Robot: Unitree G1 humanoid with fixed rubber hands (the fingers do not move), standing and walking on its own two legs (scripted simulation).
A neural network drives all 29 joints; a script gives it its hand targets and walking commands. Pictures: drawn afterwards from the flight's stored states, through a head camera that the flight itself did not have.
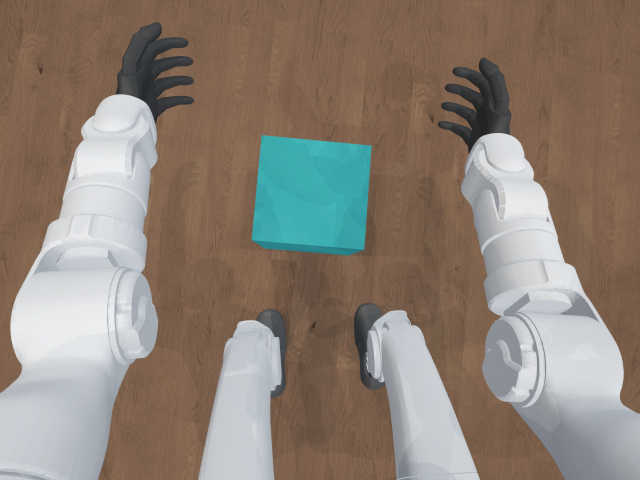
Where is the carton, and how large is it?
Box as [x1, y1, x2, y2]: [252, 135, 371, 254]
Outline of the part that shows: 262,135 252,240 265,248 337,254 350,254 363,249 371,146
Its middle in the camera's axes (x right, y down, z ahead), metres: -0.02 -0.08 +0.86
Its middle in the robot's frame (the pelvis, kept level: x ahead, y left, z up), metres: +0.48 -0.01 -0.51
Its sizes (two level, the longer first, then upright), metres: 0.210 0.200 0.250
